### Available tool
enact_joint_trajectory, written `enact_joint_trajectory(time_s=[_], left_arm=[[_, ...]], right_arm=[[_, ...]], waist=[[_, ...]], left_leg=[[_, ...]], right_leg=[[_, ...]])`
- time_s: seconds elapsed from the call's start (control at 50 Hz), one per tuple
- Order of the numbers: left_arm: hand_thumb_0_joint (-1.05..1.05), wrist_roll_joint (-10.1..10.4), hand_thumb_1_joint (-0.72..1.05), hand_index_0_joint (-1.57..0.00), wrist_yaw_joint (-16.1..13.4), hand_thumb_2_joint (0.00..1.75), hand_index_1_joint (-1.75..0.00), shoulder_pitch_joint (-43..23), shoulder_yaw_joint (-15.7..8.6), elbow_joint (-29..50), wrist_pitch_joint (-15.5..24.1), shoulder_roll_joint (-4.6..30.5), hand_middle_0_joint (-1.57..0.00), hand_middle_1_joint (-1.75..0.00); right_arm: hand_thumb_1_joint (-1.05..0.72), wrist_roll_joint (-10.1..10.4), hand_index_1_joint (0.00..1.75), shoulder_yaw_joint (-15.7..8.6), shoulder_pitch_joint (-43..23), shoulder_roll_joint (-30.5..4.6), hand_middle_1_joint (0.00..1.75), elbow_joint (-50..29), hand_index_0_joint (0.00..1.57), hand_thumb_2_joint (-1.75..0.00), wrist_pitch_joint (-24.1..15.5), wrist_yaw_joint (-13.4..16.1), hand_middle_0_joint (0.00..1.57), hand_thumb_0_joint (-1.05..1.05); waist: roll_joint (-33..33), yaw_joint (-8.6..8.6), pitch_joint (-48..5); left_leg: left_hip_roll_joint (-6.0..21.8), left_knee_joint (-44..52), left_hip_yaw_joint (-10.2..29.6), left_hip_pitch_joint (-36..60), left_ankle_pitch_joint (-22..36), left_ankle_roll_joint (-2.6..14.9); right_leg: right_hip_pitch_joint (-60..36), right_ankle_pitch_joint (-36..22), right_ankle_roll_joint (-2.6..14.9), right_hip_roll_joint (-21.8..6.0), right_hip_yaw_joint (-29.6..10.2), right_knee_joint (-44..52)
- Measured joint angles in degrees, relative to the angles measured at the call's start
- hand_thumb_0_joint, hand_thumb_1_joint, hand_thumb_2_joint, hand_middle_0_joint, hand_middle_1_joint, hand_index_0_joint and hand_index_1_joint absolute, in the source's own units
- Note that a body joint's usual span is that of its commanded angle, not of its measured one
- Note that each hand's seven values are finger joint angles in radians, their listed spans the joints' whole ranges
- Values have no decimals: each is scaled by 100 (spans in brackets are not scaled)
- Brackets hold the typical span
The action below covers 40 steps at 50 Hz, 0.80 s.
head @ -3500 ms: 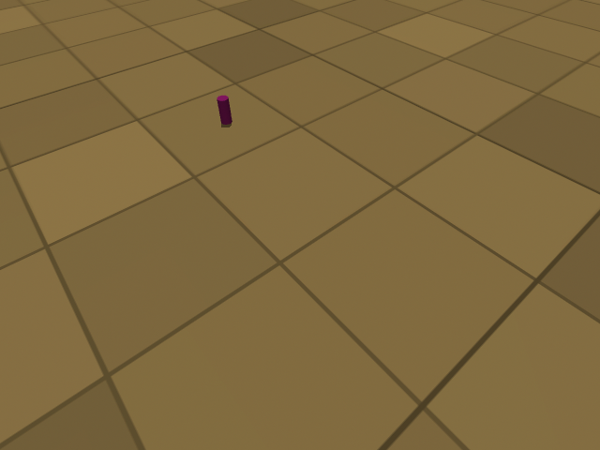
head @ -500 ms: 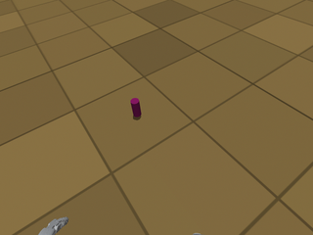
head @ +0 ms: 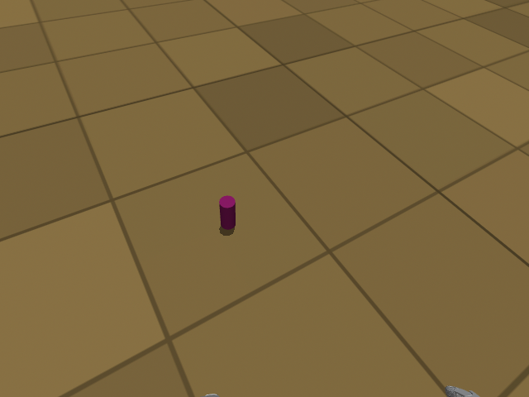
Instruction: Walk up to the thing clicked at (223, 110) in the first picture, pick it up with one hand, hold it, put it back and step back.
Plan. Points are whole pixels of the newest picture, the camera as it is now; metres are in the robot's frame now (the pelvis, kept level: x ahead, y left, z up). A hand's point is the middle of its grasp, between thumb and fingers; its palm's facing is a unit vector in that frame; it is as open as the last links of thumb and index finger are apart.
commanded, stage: walk up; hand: left
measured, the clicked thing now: (227, 213) +0.95 +0.17 -0.68
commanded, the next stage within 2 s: none
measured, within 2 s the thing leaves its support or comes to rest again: neither
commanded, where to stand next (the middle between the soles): +0.60 -0.04 m, yaw +1 degrees
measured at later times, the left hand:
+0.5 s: hand (156, 322) +0.26 +0.21 -0.11, palm faces -0.01 -0.91 -0.42, open 7.4 cm
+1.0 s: hand (155, 282) +0.36 +0.24 -0.15, palm faces -0.02 -0.95 -0.32, open 7.4 cm
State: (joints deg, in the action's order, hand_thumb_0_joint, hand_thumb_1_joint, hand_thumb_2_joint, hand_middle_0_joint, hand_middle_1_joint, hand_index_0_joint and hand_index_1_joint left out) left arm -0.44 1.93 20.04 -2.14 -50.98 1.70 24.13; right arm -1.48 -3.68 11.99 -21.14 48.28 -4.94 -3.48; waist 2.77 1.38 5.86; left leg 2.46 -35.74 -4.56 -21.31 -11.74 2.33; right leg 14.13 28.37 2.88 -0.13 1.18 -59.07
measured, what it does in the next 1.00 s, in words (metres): walks ahead: right foot, then left foot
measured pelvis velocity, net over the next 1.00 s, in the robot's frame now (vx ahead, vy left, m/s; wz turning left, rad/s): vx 0.34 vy -0.03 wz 0.04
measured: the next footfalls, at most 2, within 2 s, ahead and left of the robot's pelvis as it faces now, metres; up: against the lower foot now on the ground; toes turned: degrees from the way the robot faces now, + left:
right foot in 0.38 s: +0.28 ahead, -0.19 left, +0.00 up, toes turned -5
left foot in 0.86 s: +0.44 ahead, +0.08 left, +0.00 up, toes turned +6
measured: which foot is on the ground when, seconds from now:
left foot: down 0.00-0.40, up 0.42-0.84, down 0.86-1.00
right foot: up 0.00-0.36, down 0.38-0.88, up 0.90-1.00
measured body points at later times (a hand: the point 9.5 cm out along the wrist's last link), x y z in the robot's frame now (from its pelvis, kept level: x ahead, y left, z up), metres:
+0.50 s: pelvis +0.18 -0.07 +0.00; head +0.19 -0.10 +0.45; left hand +0.26 +0.25 -0.08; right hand +0.22 -0.39 -0.13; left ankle +0.12 +0.08 -0.66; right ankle +0.24 -0.18 -0.72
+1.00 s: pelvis +0.34 -0.03 +0.01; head +0.35 +0.01 +0.45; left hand +0.36 +0.29 -0.13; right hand +0.43 -0.34 -0.08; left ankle +0.40 +0.08 -0.72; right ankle +0.30 -0.18 -0.65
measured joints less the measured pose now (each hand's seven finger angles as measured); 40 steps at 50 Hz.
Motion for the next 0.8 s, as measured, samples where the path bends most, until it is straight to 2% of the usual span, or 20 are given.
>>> enact_joint_trajectory(time_s=[0.04, 0.1, 0.22, 0.32, 0.38, 0.4, 0.42, 0.46, 0.52, 0.58, 0.7, 0.8], left_arm=[[1, 2, 91, -20, 31, 90, -30, -21, 49, -35, -6, 10, -20, -30], [1, 12, 91, -21, 96, 90, -30, -95, 25, 15, 21, 65, -20, -30], [1, -54, 91, -21, 236, 90, -30, -225, -83, 14, -24, 103, -20, -30], [1, -74, 91, -20, 307, 90, -30, -383, -136, -88, 0, 62, -20, -30], [1, -88, 91, -21, 278, 90, -30, -446, -172, -94, 118, 56, -20, -30], [1, -101, 91, -21, 245, 90, -30, -509, -184, -99, 168, -5, -20, -30], [1, -111, 91, -21, 213, 90, -30, -550, -182, -54, 223, -42, -20, -30], [1, -74, 91, -21, 164, 90, -30, -579, -140, 44, 302, -105, -20, -30], [1, 7, 91, -21, 106, 90, -30, -488, -45, 114, 327, -252, -20, -30], [1, 32, 90, -21, 69, 90, -30, -354, 23, 100, 318, -309, -20, -30], [1, -31, 90, -21, 48, 90, -30, -140, 13, 159, 289, -259, -20, -30], [1, -49, 90, -21, 49, 90, -30, -42, -37, 227, 271, -105, -20, -30]], right_arm=[[-91, 80, 30, 48, 73, 54, 30, -55, 21, -90, -5, 57, 21, 0], [-91, 145, 30, 105, 290, 72, 30, -46, 21, -90, -30, 86, 21, 0], [-90, 102, 30, 76, 644, -72, 30, 90, 21, -90, 23, 55, 21, 0], [-90, 95, 30, -1, 832, -275, 30, 164, 21, -90, 60, 43, 21, 0], [-90, 92, 30, -17, 904, -370, 30, 210, 21, -90, 135, 61, 21, 1], [-90, 88, 30, -30, 885, -416, 30, 245, 21, -90, 166, 82, 21, 1], [-91, 86, 30, -28, 864, -416, 30, 276, 21, -90, 206, 106, 21, 1], [-91, 73, 30, 24, 793, -373, 30, 354, 20, -90, 284, 133, 20, 1], [-91, 137, 30, 77, 599, -385, 30, 409, 20, -90, 300, 116, 20, 1], [-91, 165, 30, 64, 461, -380, 30, 322, 20, -90, 266, 76, 20, 1], [-91, 78, 30, -15, 373, -330, 30, 287, 20, -90, 351, -33, 20, 0], [-91, 12, 30, -38, 318, -277, 30, 341, 20, -90, 358, -101, 20, 0]], waist=[[36, -86, 2], [122, -155, -33], [100, -208, -142], [-94, -307, -225], [-272, -300, -295], [-472, -302, -246], [-582, -300, -211], [-580, -193, -186], [-632, -59, -147], [-696, -32, -114], [-653, -1, -98], [-482, 59, -62]], left_leg=[[6, 287, -33, 316, 11, -27], [-50, 690, -63, 729, 32, -52], [-105, 1039, -161, 1328, -199, -73], [-78, 912, -177, 1594, -610, -236], [72, 361, -130, 1559, -1130, -346], [241, -42, -12, 1458, -1318, -239], [282, -639, 170, 1249, -1448, -145], [44, -1858, 386, 740, -1586, -92], [-161, -2655, 515, 80, -1244, -72], [-115, -2518, 652, -402, -771, -101], [35, -1400, 752, -784, -169, -256], [184, -221, 507, -502, 77, -227]], right_leg=[[495, -283, -19, -1, -162, -445], [1043, -703, -111, -213, -313, -264], [1462, -1361, -346, -638, -235, 1014], [1172, -1811, -278, -684, -123, 2152], [786, -1917, -269, -515, -5, 2513], [739, -1800, -280, -387, 118, 2367], [711, -1629, -270, -328, 220, 2207], [614, -1409, -224, -356, 241, 2091], [239, -1454, -203, -342, 224, 2499], [-141, -1535, -173, -262, 283, 2955], [-647, -1398, -153, -126, 482, 3356], [-849, -966, -250, -111, 638, 3146]])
